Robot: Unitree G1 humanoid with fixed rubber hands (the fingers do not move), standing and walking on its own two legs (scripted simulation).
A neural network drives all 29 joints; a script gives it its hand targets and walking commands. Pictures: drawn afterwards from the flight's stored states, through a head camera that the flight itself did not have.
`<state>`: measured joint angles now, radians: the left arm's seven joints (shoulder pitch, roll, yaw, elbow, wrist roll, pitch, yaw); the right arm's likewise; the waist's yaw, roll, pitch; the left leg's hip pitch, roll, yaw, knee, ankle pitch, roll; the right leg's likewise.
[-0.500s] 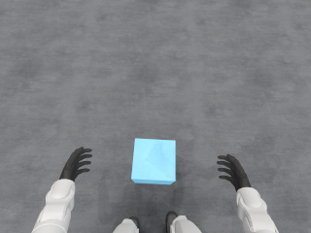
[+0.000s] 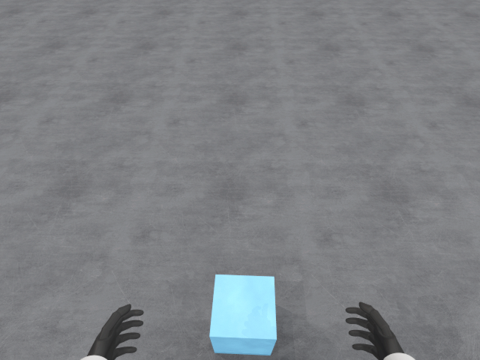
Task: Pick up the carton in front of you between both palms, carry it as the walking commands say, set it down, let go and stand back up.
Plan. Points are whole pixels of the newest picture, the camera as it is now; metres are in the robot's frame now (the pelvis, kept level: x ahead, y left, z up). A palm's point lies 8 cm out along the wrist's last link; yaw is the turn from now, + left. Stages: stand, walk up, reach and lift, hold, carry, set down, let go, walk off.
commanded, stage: let go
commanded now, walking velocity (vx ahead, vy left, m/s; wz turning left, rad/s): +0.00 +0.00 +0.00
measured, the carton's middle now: (243, 315) +0.38 +0.00 -0.65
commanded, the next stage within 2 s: stand in 0.18 s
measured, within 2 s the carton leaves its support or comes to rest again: neither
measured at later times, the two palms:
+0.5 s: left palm out of the picture +0.14 +0.29 -0.08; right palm out of the picture +0.15 -0.28 -0.09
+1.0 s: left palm out of the picture +0.12 +0.30 -0.09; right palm out of the picture +0.13 -0.29 -0.09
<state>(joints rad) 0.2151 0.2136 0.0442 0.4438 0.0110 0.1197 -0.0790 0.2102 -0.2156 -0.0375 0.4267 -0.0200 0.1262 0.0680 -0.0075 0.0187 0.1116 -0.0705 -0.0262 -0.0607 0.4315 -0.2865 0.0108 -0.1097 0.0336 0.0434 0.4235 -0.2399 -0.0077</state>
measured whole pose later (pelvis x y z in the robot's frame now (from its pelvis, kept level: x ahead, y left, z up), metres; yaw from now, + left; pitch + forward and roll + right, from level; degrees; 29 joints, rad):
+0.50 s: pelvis +0.01 +0.00 +0.00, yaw +0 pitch +0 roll -1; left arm 0.18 0.33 0.05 0.73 0.04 0.02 0.01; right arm 0.19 -0.34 -0.03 0.70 -0.04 0.02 -0.02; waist 0.01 0.02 0.01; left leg -0.16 -0.02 -0.05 0.49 -0.32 0.01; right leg -0.20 0.04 0.04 0.48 -0.27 -0.01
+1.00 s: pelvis +0.01 +0.00 +0.00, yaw +0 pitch -2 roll +0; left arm 0.13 0.34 0.03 0.89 0.03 0.00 0.02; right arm 0.16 -0.36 -0.01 0.86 -0.04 -0.01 -0.03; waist 0.01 0.01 0.01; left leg -0.10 -0.03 -0.06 0.41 -0.28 0.01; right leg -0.14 0.02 0.03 0.42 -0.24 -0.01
